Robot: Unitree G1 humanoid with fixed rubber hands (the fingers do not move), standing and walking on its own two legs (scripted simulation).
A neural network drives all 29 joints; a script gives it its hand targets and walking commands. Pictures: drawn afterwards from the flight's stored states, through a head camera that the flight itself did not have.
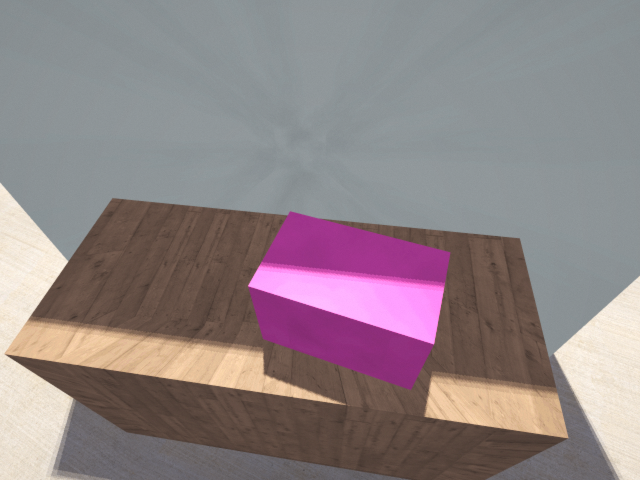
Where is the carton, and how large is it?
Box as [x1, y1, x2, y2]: [248, 211, 450, 389]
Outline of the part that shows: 290,211 248,285 263,338 410,389 434,341 450,252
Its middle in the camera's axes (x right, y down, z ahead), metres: +0.05 +0.11 +0.66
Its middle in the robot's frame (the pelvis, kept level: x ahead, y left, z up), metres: +0.42 -0.04 -0.11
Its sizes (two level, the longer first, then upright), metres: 0.276 0.164 0.181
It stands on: a pedestal, 0.57 m high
